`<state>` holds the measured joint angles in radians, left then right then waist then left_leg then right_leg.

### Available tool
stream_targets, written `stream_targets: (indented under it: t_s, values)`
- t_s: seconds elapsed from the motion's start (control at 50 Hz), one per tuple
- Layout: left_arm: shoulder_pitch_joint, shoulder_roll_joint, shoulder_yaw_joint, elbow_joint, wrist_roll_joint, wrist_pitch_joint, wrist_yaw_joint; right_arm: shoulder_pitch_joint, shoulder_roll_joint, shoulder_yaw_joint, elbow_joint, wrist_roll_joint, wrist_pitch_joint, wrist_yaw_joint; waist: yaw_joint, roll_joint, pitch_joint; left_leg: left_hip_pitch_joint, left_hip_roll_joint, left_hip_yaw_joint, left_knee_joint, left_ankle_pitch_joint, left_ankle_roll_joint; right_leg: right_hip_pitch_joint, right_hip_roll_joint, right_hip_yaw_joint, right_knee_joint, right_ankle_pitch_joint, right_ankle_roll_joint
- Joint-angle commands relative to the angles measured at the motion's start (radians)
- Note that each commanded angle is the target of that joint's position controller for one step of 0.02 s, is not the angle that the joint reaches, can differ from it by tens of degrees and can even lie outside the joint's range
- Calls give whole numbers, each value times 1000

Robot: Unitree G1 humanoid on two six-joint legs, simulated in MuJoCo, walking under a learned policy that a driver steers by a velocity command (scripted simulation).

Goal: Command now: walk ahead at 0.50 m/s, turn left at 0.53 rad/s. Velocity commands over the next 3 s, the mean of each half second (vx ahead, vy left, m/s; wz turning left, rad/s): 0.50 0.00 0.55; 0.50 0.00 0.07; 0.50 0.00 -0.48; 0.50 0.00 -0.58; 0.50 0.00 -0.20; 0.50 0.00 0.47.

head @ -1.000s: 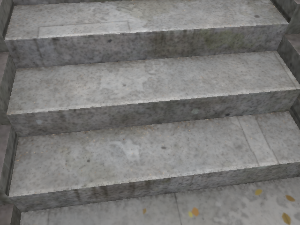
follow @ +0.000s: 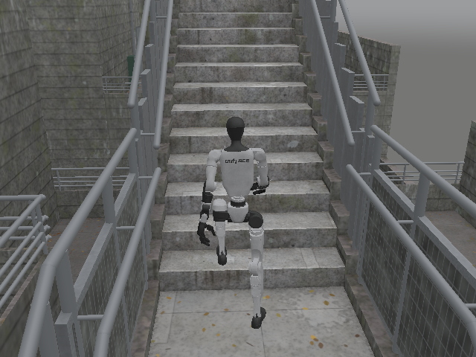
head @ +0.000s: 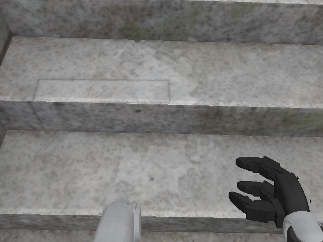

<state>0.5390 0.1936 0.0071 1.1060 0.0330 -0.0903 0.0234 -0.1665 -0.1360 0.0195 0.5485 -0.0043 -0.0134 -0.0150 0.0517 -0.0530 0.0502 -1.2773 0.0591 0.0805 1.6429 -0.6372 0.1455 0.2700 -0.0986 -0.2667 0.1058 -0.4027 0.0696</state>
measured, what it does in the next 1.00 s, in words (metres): climbs, turning left: left foot 0.16 m higher, then right foot 0.16 m higher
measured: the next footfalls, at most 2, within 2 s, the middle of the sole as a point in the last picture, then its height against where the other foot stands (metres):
left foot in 0.04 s outside the picture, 0.16 m higher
right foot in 0.56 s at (163, 175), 0.16 m higher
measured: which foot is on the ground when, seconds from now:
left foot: up 0.00-0.02, down 0.04-0.60, up 0.62-1.00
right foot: down 0.00-0.04, up 0.06-0.54, down 0.56-1.00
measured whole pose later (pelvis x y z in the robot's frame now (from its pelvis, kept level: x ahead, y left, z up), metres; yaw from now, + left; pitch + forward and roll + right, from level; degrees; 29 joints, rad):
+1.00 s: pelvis +0.57 +0.20 +0.35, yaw +17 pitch +8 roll +1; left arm 0.62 0.08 -0.01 1.16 0.09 -0.08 -0.08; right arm -0.16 -0.10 0.12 0.71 -0.03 -0.01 0.04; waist 0.13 -0.04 -0.15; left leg -1.30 0.08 0.04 1.54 -0.45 0.14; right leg -0.10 -0.05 0.02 0.31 -0.36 -0.01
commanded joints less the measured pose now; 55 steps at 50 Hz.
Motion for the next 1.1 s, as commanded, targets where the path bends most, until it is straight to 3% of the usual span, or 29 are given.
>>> stream_targets:
  t_s: [0.02,0.04,0.06,0.08,0.16,0.18,0.24,0.28,0.3,0.38,0.44,0.46,0.5,0.54,0.58,0.6,0.62,0.66,0.7,0.74,0.78,0.82,0.84,0.92,0.98,1.04,1.06,1.08,1.1]
  values:
    - [-265,407,83,-198,-85,-39,-15,587,-129,-42,77,0,21,29,-376,-140,-404,1227,-185,101,-312,439,20,-577,-146,30,392,1858,-217]
    - [-263,424,104,-201,-120,-56,-42,678,-250,-92,125,-13,35,15,-413,-174,-521,1318,-188,-133,-560,424,58,-531,-116,127,780,1740,-161]
    - [-249,230,74,-226,-92,-79,-82,608,-422,-134,143,-36,30,-12,-288,247,-489,1353,84,-731,-1040,728,168,-775,185,137,1406,201,-39]
    - [-125,196,62,-275,-41,-70,-91,523,-444,-162,130,-18,27,-29,-182,271,-703,1443,183,-983,-1131,916,134,-820,180,389,1664,177,-79]
    - [-250,24,16,-357,31,16,-34,357,-170,-95,251,-19,12,-7,-16,44,-229,994,0,-655,-1089,544,97,-1013,99,359,1714,258,-88]
    - [-215,92,19,-383,-33,20,-101,443,-188,-76,292,-28,4,44,-46,102,-310,1019,71,-724,-1153,489,67,-1195,131,534,1897,298,-181]
    - [-356,8,-33,-422,3,33,-91,633,-133,-36,477,-117,-6,86,-15,37,-148,973,48,-674,-1154,498,2,-1620,172,573,2090,424,-294]
    - [-411,42,-44,-442,-11,35,-61,446,-166,-49,415,-108,-61,124,83,-24,-114,696,-57,-415,-1212,350,-73,-1510,80,405,1945,446,-306]
    - [-409,34,-47,-440,-24,29,-64,480,-165,-44,405,-105,-90,122,76,99,-122,700,-84,-399,-1235,306,-52,-1531,79,342,2101,360,-265]
    - [-601,41,-73,-485,-40,13,-67,735,-185,-33,513,-132,-93,127,-30,71,-50,751,-87,-459,-1266,171,-79,-1648,87,272,2033,367,-217]
    - [-814,13,-63,-559,-19,28,-62,766,-160,-21,495,-72,-85,115,-88,200,-78,723,-46,-538,-1399,324,28,-1503,68,150,1789,232,-136]
    - [-720,-41,-70,-536,14,50,-70,726,-153,-8,478,-50,-98,115,-23,269,-72,774,0,-538,-1392,639,83,-1436,83,108,1800,240,-125]
    - [-707,55,-39,-568,22,96,-95,628,-216,-16,415,3,-132,120,44,192,-163,816,61,-427,-1337,1572,115,-1116,147,10,1423,110,-104]
    - [-690,53,-35,-602,6,130,-112,703,-285,-40,475,3,-150,133,42,386,-182,1177,190,-461,-1290,2328,151,-1080,201,11,1085,19,-92]
    - [-381,95,-10,-509,-35,115,-74,695,-322,-94,507,-18,-120,163,103,266,-339,1298,160,-408,-935,2602,90,-798,213,174,792,56,-146]
    - [-102,165,8,-411,-38,98,-84,802,-248,-84,503,-91,-120,174,72,-40,-663,1007,113,-438,-689,2263,7,-274,73,569,861,498,-390]
    - [101,175,28,-304,3,89,-79,660,-190,-80,475,-109,-90,187,171,-355,-535,527,-177,-406,-135,683,-140,-115,-188,1062,493,414,-613]
    - [-55,170,34,-265,31,25,-69,429,-164,-83,394,-15,-80,146,115,-65,-90,-11,-251,-399,498,548,-11,-383,-177,1070,402,18,-494]
    - [-251,-76,-17,-176,7,7,-85,416,-127,-60,363,-42,-55,90,-16,160,-149,36,-178,-411,411,555,93,-521,-142,756,385,233,-428]
    - [-316,-149,-43,-128,-21,-3,-75,426,-53,-29,338,-55,-32,68,-118,136,-154,56,-89,-312,258,537,88,-624,-60,520,320,182,-331]
    - [-336,-86,-19,-149,9,-1,-79,334,-44,-15,316,-18,-49,68,-127,74,-133,140,-31,-161,153,351,13,-751,-19,374,242,279,-311]
    - [-119,-47,-29,-33,-43,-59,5,198,79,21,196,-8,-75,5,-105,50,23,238,-36,-9,235,427,-49,-883,-45,358,167,398,-324]
    - [-116,30,-5,-90,25,-35,-53,215,-37,22,223,0,-79,48,-68,-148,-203,106,-52,-28,293,283,-62,-665,9,374,242,671,-333]
    - [164,46,3,79,89,2,-56,-136,-32,74,48,-46,-56,32,57,-2,-117,-508,21,-119,160,65,19,-92,-145,549,253,489,-315]
    - [61,70,15,10,49,10,-134,-318,11,113,-17,-14,3,67,19,-116,-81,429,30,-60,-245,124,-4,-897,-129,439,-118,322,-305]
    - [-113,242,50,-132,-55,-81,-122,58,-156,20,146,15,11,86,-170,-77,-247,792,-148,138,-539,501,-60,-592,-73,283,207,1536,-250]
    - [-120,242,54,-99,-40,-79,-146,210,-235,-15,184,3,18,68,-212,-101,-312,991,-131,-8,-602,578,-31,-625,-97,313,421,1615,-213]
    - [43,83,16,-99,13,-82,-156,398,-305,-38,250,7,14,67,-189,177,-559,1384,121,-466,-818,615,162,-969,27,316,764,1008,-175]
    - [22,62,22,-84,-1,-41,-178,702,-322,-65,332,-65,38,60,-289,303,-619,1413,300,-961,-1178,168,233,-1060,149,486,1193,226,-176]
Over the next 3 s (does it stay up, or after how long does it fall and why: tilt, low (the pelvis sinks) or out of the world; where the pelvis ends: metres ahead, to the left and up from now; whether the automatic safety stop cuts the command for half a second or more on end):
stays up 1.58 -0.01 0.95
